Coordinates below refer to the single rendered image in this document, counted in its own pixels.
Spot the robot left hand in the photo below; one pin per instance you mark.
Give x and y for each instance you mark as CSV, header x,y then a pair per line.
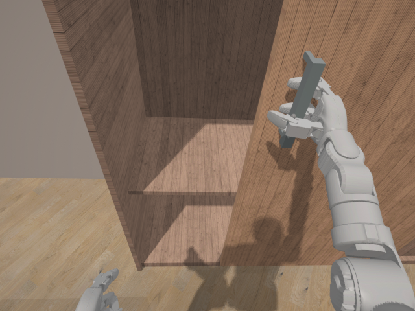
x,y
94,300

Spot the robot right hand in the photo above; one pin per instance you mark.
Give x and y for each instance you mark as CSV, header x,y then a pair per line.
x,y
330,114

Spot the right robot forearm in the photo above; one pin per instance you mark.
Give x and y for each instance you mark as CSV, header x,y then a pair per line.
x,y
358,228

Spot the handle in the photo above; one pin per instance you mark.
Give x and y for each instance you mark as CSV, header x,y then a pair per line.
x,y
308,84

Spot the right robot upper arm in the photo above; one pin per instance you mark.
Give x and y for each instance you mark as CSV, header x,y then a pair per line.
x,y
369,285

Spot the wardrobe door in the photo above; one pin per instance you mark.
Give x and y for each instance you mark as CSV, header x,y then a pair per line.
x,y
407,250
281,214

